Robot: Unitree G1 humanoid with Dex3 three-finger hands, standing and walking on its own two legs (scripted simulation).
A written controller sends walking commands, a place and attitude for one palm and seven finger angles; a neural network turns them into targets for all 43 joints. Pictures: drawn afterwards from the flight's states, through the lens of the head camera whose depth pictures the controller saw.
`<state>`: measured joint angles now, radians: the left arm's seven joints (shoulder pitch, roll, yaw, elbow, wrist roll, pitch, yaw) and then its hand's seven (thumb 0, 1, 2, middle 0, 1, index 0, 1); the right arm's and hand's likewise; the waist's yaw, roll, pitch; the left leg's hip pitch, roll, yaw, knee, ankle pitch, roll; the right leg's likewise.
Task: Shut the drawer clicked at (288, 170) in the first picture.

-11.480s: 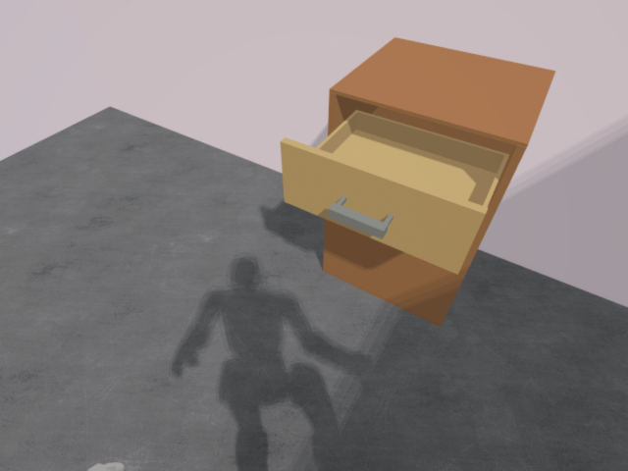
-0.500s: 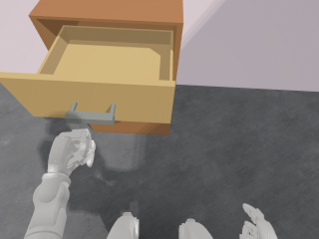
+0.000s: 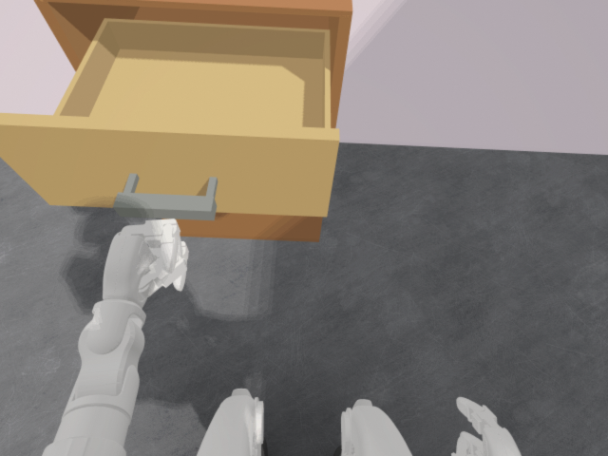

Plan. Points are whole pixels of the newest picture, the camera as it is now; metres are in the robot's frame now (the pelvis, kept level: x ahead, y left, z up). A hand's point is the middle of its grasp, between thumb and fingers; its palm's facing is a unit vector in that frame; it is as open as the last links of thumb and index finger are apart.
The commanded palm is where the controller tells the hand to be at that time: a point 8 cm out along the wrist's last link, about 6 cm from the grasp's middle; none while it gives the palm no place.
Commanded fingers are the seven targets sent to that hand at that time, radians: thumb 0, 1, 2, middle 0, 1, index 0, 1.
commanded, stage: bring the fist close to the handle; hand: left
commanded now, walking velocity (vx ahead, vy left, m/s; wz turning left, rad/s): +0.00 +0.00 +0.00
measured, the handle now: (169, 194) +0.45 +0.20 +0.03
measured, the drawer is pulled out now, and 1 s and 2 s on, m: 0.27 0.21 0.09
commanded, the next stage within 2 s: push the drawer shut in 0.16 s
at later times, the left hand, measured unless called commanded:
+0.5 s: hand (188, 245) +0.37 +0.16 +0.03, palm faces -0.03 -1.00 -0.06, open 3.2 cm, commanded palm +0.36 +0.21 +0.03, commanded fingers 0.00 0.90 0.90 -1.40 -1.60 -1.40 -1.60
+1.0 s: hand (194, 208) +0.43 +0.16 +0.03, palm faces -0.03 -1.00 -0.05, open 3.1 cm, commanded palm +0.42 +0.21 +0.03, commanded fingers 0.00 0.90 0.90 -1.40 -1.60 -1.40 -1.60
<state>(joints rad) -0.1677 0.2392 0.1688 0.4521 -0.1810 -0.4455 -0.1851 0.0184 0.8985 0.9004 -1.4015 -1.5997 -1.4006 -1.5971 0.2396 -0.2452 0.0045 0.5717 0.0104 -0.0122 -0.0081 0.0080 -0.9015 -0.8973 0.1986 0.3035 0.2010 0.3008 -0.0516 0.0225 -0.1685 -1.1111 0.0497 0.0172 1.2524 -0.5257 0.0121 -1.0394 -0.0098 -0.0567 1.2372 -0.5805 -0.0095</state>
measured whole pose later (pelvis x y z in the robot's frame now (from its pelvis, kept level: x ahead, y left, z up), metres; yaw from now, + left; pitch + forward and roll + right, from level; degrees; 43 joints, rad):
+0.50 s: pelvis +0.00 -0.01 +0.00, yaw +0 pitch +23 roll -2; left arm -0.28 0.26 0.18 0.55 -0.17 -0.46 -0.18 0.01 0.89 0.91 -1.40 -1.60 -1.40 -1.60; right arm 0.22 -0.25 0.00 0.58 0.01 0.00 -0.01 0.01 -0.90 -0.90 0.20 0.30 0.20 0.30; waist -0.05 0.02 -0.17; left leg -1.13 0.05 0.00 1.26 -0.53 0.00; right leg -1.05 -0.01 -0.07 1.25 -0.59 -0.02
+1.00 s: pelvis -0.01 -0.01 -0.01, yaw +0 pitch +24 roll -2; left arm -0.59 0.33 0.26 0.89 -0.13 -0.49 -0.20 0.00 0.85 0.93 -1.40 -1.60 -1.40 -1.60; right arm 0.27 -0.26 0.01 0.64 0.00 0.01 -0.02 0.01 -0.90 -0.90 0.20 0.30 0.20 0.30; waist -0.10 0.03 -0.16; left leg -1.19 0.06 -0.01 1.28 -0.51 0.00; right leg -1.11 0.00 -0.08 1.27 -0.57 -0.02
